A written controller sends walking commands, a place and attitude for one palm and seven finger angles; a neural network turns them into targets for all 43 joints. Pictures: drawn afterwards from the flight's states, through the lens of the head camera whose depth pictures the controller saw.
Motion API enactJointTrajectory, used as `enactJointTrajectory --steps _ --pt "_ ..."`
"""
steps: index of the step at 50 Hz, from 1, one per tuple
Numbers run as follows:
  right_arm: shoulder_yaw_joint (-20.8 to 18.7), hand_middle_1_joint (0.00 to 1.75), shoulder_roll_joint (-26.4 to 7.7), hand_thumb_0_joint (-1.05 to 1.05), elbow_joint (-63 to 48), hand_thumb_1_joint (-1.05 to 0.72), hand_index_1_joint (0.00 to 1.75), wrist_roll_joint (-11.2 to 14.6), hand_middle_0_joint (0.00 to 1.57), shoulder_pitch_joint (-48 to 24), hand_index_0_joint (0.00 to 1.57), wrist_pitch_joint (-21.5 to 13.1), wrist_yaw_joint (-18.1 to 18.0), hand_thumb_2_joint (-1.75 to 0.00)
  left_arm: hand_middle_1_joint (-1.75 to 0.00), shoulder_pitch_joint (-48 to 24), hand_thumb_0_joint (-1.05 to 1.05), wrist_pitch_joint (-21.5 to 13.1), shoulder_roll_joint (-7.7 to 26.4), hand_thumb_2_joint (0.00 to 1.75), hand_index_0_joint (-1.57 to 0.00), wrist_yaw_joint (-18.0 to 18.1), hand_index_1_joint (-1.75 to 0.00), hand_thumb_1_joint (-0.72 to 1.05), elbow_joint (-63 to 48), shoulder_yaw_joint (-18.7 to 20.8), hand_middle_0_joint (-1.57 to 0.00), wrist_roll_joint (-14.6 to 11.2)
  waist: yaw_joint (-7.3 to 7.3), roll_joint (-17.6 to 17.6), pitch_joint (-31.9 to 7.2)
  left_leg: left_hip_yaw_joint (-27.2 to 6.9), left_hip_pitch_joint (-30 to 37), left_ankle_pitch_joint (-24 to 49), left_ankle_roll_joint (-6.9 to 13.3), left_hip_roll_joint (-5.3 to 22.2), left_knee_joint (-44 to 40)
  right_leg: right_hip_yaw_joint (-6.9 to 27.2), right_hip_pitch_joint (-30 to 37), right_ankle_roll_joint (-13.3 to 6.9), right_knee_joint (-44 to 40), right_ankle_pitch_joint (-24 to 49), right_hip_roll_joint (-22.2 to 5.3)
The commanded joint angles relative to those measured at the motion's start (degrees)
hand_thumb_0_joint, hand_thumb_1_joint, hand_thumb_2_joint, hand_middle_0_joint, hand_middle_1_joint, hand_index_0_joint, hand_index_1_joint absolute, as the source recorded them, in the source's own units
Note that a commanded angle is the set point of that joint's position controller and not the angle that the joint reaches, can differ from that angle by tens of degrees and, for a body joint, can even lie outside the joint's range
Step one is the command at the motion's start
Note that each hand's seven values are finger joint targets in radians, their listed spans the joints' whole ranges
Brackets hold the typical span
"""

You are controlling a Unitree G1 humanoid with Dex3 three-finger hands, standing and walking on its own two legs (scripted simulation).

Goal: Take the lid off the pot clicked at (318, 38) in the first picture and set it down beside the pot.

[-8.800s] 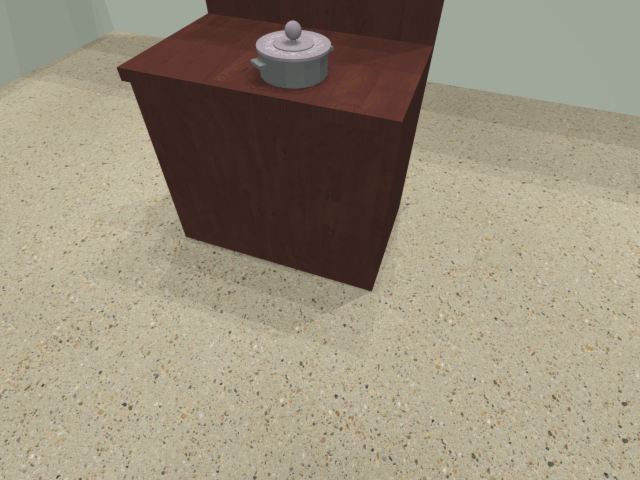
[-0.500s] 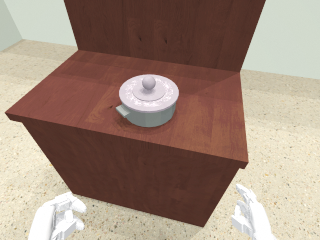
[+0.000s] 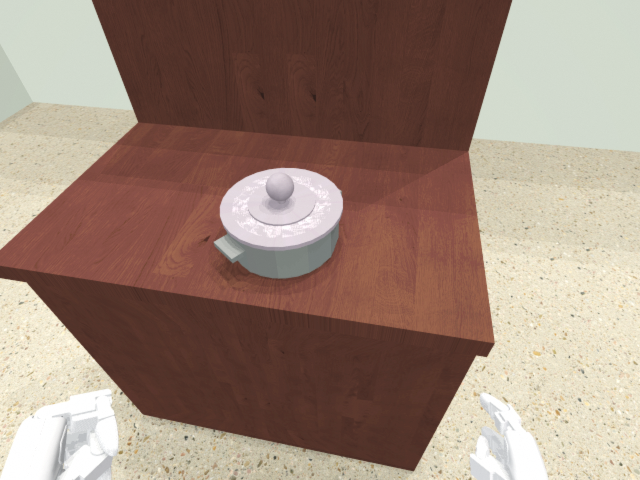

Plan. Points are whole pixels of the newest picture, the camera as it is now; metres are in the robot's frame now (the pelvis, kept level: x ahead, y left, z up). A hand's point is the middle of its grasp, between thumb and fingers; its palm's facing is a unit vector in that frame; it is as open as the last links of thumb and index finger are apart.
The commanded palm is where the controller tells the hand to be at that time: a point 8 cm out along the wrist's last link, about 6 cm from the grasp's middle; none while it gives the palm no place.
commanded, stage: raise the hand higher, near the body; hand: left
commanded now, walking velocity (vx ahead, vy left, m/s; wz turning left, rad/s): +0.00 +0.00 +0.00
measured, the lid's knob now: (279, 186) +0.52 +0.13 +0.10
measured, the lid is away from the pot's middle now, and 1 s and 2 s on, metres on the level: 0.00 0.00 0.00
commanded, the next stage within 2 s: reach forward and open the fingers in 0.44 s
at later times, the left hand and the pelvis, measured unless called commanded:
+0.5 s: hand (113, 382) +0.17 +0.23 +0.12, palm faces +0.33 -0.85 -0.42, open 3.1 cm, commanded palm +0.12 +0.26 +0.15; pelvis +0.01 -0.01 +0.00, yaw +0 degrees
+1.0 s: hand (85, 370) +0.18 +0.26 +0.12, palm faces -0.19 -0.06 -0.98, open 3.8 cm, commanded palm +0.17 +0.26 +0.19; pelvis -0.02 -0.01 -0.01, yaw +2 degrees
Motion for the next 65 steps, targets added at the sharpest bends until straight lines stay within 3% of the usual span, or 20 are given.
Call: enactJointTrajectory --steps 1,4,11,15,21,27,28,29,30,31,35,38,41,43,46,48,52,55,61,65 --pt "-1.84 0.30 -5.23 0.00 -10.91 -0.90 0.30 0.19 0.20 -8.02 0.20 -2.86 -0.29 -0.90 -1.50 -1.04 0.00 -3.12 8.23 0.90 -1.30 0.84 -1.50 0.90 -13.68 6.35 -1.30 -0.41 0.28 -0.75 -0.54 -1.80 10.58 9.13 1.12 0.20 -1.79 0.07 -12.92 0.27 -5.42 12.61 -0.11" --pt "-1.33 0.30 -5.13 0.00 -11.35 -0.90 0.30 -0.13 0.20 -6.95 0.20 -3.36 -0.40 -0.90 -1.50 -2.00 0.00 -3.38 9.13 0.90 -1.30 1.37 -1.50 0.90 -18.59 6.68 -1.30 -0.46 0.59 4.23 -4.00 -2.46 12.80 11.77 1.01 0.19 -1.56 0.17 -11.56 0.10 -4.58 14.11 -0.20" --pt "-1.07 0.30 -4.87 0.00 -11.85 -0.90 0.30 0.01 0.20 -7.80 0.20 -1.63 0.01 -0.90 -1.50 -3.95 0.00 -2.92 7.71 0.90 -1.30 0.79 -1.50 0.90 -16.18 6.77 -1.30 -0.97 0.12 -1.58 -1.22 -2.24 11.08 11.06 0.97 0.26 -1.41 -0.31 -12.20 0.24 -4.65 14.97 -0.09" --pt "-0.73 0.30 -5.09 0.00 -11.82 -0.90 0.30 -0.18 0.20 -7.75 0.20 -1.85 0.01 -0.90 -1.50 -6.80 0.00 -3.52 10.24 0.90 -1.30 1.35 -1.50 0.90 -20.30 8.83 -1.30 -1.16 0.52 2.54 -3.12 -2.52 12.36 10.77 0.81 0.26 -1.05 0.21 -11.98 0.09 -4.88 14.18 0.09" --pt "-0.66 0.30 -4.84 0.00 -11.80 -0.90 0.30 -0.02 0.20 -8.18 0.20 -0.99 0.04 -0.90 -1.50 -8.14 0.00 -3.60 8.71 0.90 -1.30 1.19 -1.50 0.90 -17.30 8.60 -1.30 -1.71 0.24 -1.76 -2.16 -2.16 11.27 9.54 0.91 0.31 -1.35 0.09 -11.93 0.33 -5.13 13.92 -0.41" --pt "-0.74 0.30 -5.10 0.00 -11.32 -0.90 0.30 -0.13 0.20 -8.04 0.20 -1.67 -0.18 -0.90 -1.50 -12.17 0.00 -5.18 11.05 0.90 -1.30 1.90 -1.50 0.90 -21.23 10.52 -1.30 -1.92 0.52 1.15 -4.08 -2.00 12.79 9.61 0.90 0.37 -1.04 0.64 -11.65 0.30 -5.37 13.83 -0.69" --pt "0.12 0.30 -9.48 0.00 -12.10 -0.90 0.30 -1.38 0.20 -8.51 0.20 1.60 0.68 -0.90 -1.46 -16.21 0.00 -0.88 24.57 0.91 -1.29 3.42 -1.46 0.87 -24.64 8.39 -1.29 21.76 0.37 4.38 -5.58 -0.90 6.39 13.10 1.13 -0.71 1.74 0.85 -15.36 0.62 -0.42 15.39 0.62" --pt "-0.35 0.30 -6.96 0.00 -14.06 -0.90 0.30 -1.04 0.20 -9.15 0.20 3.37 1.30 -0.90 -1.43 -15.36 0.00 1.75 18.93 0.92 -1.28 4.23 -1.43 0.84 -25.81 7.99 -1.28 21.90 1.00 5.71 -5.96 -0.62 5.09 14.81 1.01 -0.50 1.72 -1.05 -14.84 -0.20 0.84 15.48 0.23" --pt "-0.40 0.30 -7.12 0.00 -14.09 -0.90 0.30 -0.59 0.20 -10.12 0.20 4.22 1.77 -0.90 -1.39 -16.09 0.00 3.15 19.28 0.94 -1.26 4.57 -1.39 0.81 -25.26 7.97 -1.26 22.29 0.49 4.41 -4.52 -0.52 4.24 14.87 1.00 -0.50 2.23 -0.72 -15.38 -0.37 0.70 16.07 0.54" --pt "-0.86 0.30 -6.94 0.00 -13.43 -0.90 0.30 -0.63 0.20 -9.98 0.20 5.39 2.25 -0.90 -1.36 -12.02 0.00 4.56 19.29 0.96 -1.25 4.41 -1.36 0.78 -20.85 7.37 -1.25 27.96 1.72 3.55 -4.79 0.06 3.99 13.67 0.87 -0.33 2.52 -0.20 -15.77 -0.63 1.35 14.14 0.71" --pt "-0.86 0.30 -8.54 0.00 -15.25 -0.90 0.30 0.65 0.20 -14.21 0.20 10.48 3.15 -0.90 -1.22 -13.61 0.00 8.17 27.23 1.05 -1.21 1.30 -1.22 0.64 -18.12 9.31 -1.21 38.42 2.08 -1.05 -7.10 -0.27 1.48 9.49 0.88 -1.09 3.97 2.11 -15.40 -0.67 1.82 13.31 0.83" --pt "-0.92 0.30 -9.14 0.00 -14.94 -0.90 0.30 0.86 0.20 -14.20 0.20 11.48 2.80 -0.90 -1.11 -19.45 0.00 8.49 34.16 1.12 -1.18 -1.70 -1.11 0.54 -18.05 11.05 -1.18 42.97 2.00 0.83 -13.46 -1.86 3.37 10.13 1.54 -1.21 4.83 2.68 -13.13 0.19 2.37 15.61 -0.63" --pt "-1.08 0.30 -8.88 0.00 -14.75 -0.90 0.30 1.83 0.20 -14.09 0.20 11.23 2.97 -0.90 -1.00 -22.69 0.00 8.43 33.99 1.19 -1.15 -6.83 -1.00 0.44 -17.06 8.21 -1.15 42.76 0.77 1.51 -14.53 -2.58 4.36 11.44 1.98 -1.77 5.33 1.99 -12.58 0.91 2.27 19.51 -0.69" --pt "-1.34 0.30 -9.44 0.00 -13.91 -0.90 0.30 2.17 0.20 -13.22 0.20 11.34 2.93 -0.90 -0.93 -22.40 0.00 8.12 33.06 1.23 -1.13 -10.60 -0.93 0.38 -12.29 6.64 -1.13 40.85 -0.21 -1.93 -9.20 -2.98 3.12 10.89 2.25 -2.15 4.54 1.32 -14.56 1.57 0.70 20.76 -0.43" --pt "-1.17 0.30 -9.77 0.00 -13.81 -0.90 0.30 2.60 0.20 -13.46 0.20 11.16 2.86 -0.90 -0.83 -28.67 0.00 7.19 34.81 1.28 -1.09 -15.61 -0.83 0.28 -10.29 6.37 -1.09 39.37 -1.09 -3.93 -6.36 -2.75 2.38 9.71 2.39 -2.57 3.79 0.91 -15.34 2.14 -0.35 20.82 -0.46" --pt "-1.02 0.30 -9.86 0.00 -13.45 -0.90 0.30 2.37 0.20 -13.92 0.20 10.65 2.11 -0.90 -0.76 -36.61 0.00 5.45 39.06 1.30 -1.07 -17.31 -0.76 0.22 -11.83 7.85 -1.07 39.34 -1.02 -1.45 -6.95 -3.29 3.80 8.91 2.54 -2.83 2.84 1.11 -15.50 2.19 -1.42 18.22 -0.40" --pt "-0.72 0.30 -9.16 0.00 -12.63 -0.90 0.30 1.76 0.20 -13.47 0.20 9.24 1.48 -0.90 -0.61 -42.70 0.00 2.32 44.06 1.34 -1.02 -19.56 -0.61 0.10 -10.70 11.46 -1.02 40.75 0.00 2.49 -10.45 -4.19 7.44 10.61 2.40 -2.66 1.91 0.78 -13.77 1.49 -2.15 16.05 -0.17" --pt "-0.97 0.30 -9.24 0.00 -12.63 -0.90 0.30 1.98 0.20 -13.92 0.20 9.46 2.86 -0.90 -0.51 -40.64 0.00 2.16 41.25 1.36 -0.98 -20.44 -0.51 0.02 -5.43 11.63 -0.98 40.42 0.39 4.19 -8.66 -4.07 7.22 10.40 1.81 -2.69 1.33 -0.01 -14.21 0.70 -2.67 14.66 0.91" --pt "-1.25 0.30 -9.69 0.00 -13.56 -0.90 0.30 1.90 0.20 -14.12 0.20 10.17 4.70 -0.90 -0.29 -47.57 0.00 2.50 35.38 1.42 -0.90 -22.16 -0.29 -0.16 -7.68 4.21 -0.90 38.72 -0.24 1.57 -11.60 -4.27 7.92 8.19 1.78 -2.52 -0.82 -1.17 -14.04 0.97 -2.74 11.09 1.09" --pt "-1.27 0.30 -9.94 0.00 -13.27 -0.90 0.30 1.99 0.20 -14.78 0.20 9.08 4.06 -0.90 -0.15 -56.58 0.00 2.06 44.42 1.46 -0.85 -21.00 -0.15 -0.28 -8.31 10.29 -0.85 41.78 0.33 3.76 -13.05 -5.49 8.54 4.27 1.72 -1.98 -1.40 -0.17 -13.85 0.20 -2.19 5.75 1.61"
